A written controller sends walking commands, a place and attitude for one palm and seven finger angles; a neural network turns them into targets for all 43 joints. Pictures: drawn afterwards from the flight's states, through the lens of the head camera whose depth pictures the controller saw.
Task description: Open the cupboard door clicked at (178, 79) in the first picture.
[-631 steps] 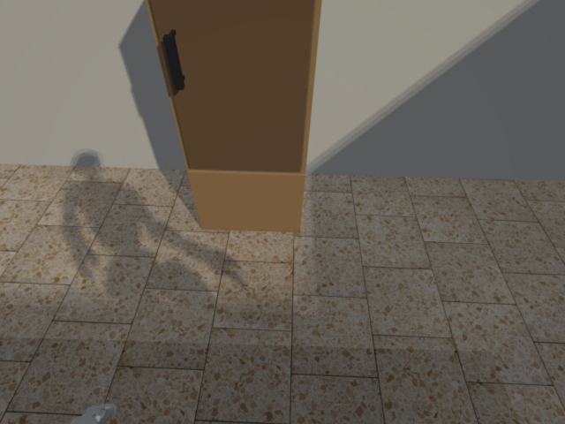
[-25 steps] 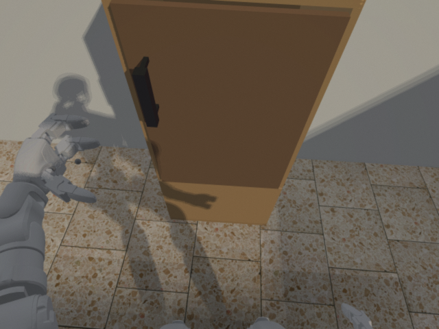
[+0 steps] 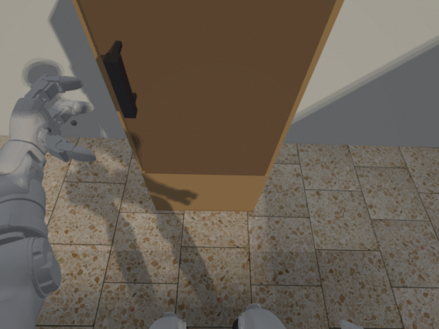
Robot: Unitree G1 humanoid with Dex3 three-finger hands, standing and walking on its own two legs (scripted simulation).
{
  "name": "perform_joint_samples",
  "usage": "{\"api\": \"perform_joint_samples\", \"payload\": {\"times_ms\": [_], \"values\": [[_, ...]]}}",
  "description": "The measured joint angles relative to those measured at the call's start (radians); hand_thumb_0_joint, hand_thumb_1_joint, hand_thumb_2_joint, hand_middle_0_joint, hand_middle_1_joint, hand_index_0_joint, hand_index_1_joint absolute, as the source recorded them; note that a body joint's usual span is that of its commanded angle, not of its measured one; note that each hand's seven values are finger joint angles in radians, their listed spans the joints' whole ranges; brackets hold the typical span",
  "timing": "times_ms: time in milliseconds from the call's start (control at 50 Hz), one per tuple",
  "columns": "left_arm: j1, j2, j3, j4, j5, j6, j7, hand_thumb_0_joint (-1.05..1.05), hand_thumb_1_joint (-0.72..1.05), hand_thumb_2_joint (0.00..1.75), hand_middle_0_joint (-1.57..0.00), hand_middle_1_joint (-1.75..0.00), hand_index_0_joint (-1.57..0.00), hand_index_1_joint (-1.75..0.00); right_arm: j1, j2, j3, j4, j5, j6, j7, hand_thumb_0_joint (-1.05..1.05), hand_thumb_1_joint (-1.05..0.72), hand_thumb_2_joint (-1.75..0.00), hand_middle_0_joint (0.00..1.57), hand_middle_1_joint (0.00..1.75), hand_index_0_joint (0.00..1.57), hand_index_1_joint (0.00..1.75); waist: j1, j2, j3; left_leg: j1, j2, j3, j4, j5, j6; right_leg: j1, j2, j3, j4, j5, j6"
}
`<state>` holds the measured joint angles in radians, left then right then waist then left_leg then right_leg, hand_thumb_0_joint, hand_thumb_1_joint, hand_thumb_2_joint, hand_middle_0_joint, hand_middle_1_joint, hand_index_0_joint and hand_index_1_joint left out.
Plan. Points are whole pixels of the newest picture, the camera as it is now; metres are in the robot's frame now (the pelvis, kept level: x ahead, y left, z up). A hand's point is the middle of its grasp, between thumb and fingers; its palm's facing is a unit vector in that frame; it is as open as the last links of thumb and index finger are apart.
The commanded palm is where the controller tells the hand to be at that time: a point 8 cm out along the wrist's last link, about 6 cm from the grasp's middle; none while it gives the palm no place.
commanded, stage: move the hooked fingers beside the handle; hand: left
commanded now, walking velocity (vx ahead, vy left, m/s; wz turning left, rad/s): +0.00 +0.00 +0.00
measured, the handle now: (124, 81) +0.57 +0.17 +0.08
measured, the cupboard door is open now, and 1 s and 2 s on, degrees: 0 0 0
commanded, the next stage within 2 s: slide the fingers in behind the handle in 1.56 s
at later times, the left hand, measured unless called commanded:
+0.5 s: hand (88, 93) +0.52 +0.23 +0.10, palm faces -0.06 -1.00 +0.00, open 14.0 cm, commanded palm +0.51 +0.28 +0.09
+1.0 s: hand (87, 92) +0.52 +0.23 +0.10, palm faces -0.06 -1.00 +0.01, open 14.0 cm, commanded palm +0.50 +0.27 +0.09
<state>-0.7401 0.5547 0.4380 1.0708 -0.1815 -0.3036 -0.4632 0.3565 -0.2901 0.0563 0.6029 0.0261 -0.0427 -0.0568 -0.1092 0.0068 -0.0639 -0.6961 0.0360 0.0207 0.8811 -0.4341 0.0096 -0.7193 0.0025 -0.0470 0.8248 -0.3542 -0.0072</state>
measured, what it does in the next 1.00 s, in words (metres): stands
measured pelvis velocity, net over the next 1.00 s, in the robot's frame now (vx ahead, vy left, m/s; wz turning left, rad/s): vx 0.02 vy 0.02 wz -0.03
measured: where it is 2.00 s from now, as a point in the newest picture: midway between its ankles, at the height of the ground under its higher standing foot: outside the picture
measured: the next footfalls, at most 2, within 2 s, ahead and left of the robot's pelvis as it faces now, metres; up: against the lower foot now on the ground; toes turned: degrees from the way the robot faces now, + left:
none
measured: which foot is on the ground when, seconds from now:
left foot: down 0.00-1.00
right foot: down 0.00-1.00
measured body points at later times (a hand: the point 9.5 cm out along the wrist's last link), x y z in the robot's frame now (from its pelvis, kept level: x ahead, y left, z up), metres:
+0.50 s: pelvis +0.00 +0.01 -0.01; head +0.13 +0.03 +0.42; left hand +0.52 +0.29 +0.10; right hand -0.02 -0.26 -0.11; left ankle -0.01 +0.11 -0.70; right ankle +0.02 -0.12 -0.70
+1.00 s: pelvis +0.02 +0.02 -0.01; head +0.14 +0.04 +0.43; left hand +0.52 +0.29 +0.10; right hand +0.00 -0.24 -0.11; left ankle -0.01 +0.11 -0.70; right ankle +0.02 -0.12 -0.70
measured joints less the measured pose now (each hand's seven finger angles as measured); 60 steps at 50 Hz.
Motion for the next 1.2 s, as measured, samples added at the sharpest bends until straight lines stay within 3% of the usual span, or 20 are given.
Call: {"api": "perform_joint_samples", "payload": {"times_ms": [200, 620, 840, 1020, 1200], "values": [[-0.113, 0.059, 0.015, 0.095, 0.020, -0.008, -0.013, -0.01, -0.50, 0.30, -0.30, -1.20, -0.29, -1.20, 0.033, -0.010, -0.002, 0.018, -0.008, 0.036, 0.002, 0.01, -0.91, -0.90, 0.20, 0.30, 0.20, 0.30, -0.032, 0.000, 0.002, -0.063, 0.006, -0.003, 0.027, -0.004, 0.002, -0.057, 0.005, -0.002, 0.013, 0.004, 0.001], [-0.313, 0.174, 0.052, 0.227, 0.107, 0.018, 0.035, -0.01, -0.50, 0.30, -0.30, -1.20, -0.29, -1.20, 0.083, -0.005, 0.017, -0.004, -0.034, 0.086, 0.021, 0.01, -0.91, -0.90, 0.20, 0.30, 0.20, 0.30, -0.110, 0.009, 0.001, -0.177, 0.015, 0.002, 0.076, -0.023, 0.017, -0.160, 0.014, 0.005, 0.027, 0.009, 0.016], [-0.204, 0.117, 0.058, 0.134, 0.083, 0.009, 0.032, -0.01, -0.50, 0.30, -0.30, -1.20, -0.29, -1.20, 0.111, 0.007, 0.006, -0.014, -0.038, 0.128, 0.041, 0.01, -0.91, -0.90, 0.20, 0.30, 0.20, 0.30, -0.086, 0.015, -0.017, -0.153, 0.019, 0.008, 0.067, -0.041, 0.022, -0.134, 0.019, 0.011, 0.009, -0.001, 0.023], [-0.163, 0.046, 0.011, 0.074, 0.059, 0.003, 0.058, -0.01, -0.50, 0.30, -0.30, -1.20, -0.29, -1.20, 0.078, 0.014, -0.007, -0.009, -0.036, 0.131, 0.051, 0.01, -0.91, -0.90, 0.20, 0.30, 0.20, 0.30, -0.061, 0.021, -0.036, -0.114, 0.015, -0.003, 0.056, -0.045, 0.019, -0.090, 0.016, 0.001, -0.004, -0.008, 0.022], [-0.193, 0.040, -0.002, 0.135, 0.087, -0.007, 0.092, -0.01, -0.50, 0.30, -0.30, -1.20, -0.30, -1.20, 0.030, 0.011, 0.002, -0.031, -0.034, 0.118, 0.044, 0.01, -0.91, -0.90, 0.20, 0.30, 0.20, 0.30, -0.063, 0.017, -0.017, -0.124, 0.009, -0.009, 0.071, -0.039, 0.015, -0.104, 0.010, -0.005, 0.027, -0.014, 0.016]]}}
